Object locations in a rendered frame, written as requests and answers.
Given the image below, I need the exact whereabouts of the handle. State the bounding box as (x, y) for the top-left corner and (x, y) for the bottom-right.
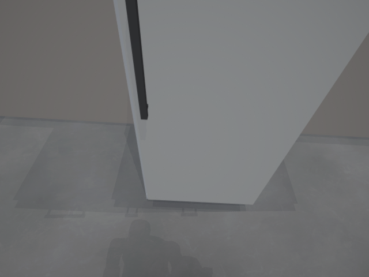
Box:
(125, 0), (148, 119)

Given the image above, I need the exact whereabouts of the fridge door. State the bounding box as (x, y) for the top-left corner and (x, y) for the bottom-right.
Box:
(117, 0), (369, 205)

